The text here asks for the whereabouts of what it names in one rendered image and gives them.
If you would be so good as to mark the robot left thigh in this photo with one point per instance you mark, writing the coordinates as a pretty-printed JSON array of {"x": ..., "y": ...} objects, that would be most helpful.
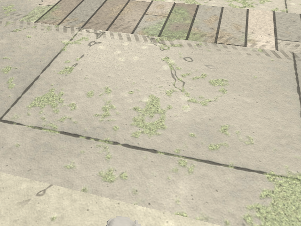
[{"x": 122, "y": 221}]

